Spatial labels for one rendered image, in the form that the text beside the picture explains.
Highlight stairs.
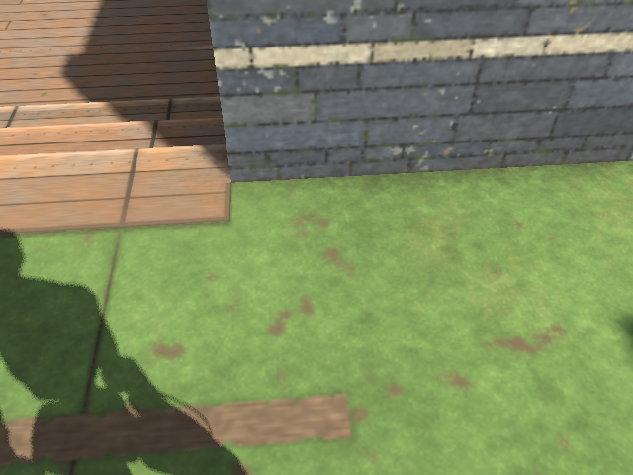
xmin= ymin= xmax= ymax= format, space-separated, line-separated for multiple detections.
xmin=0 ymin=96 xmax=226 ymax=155

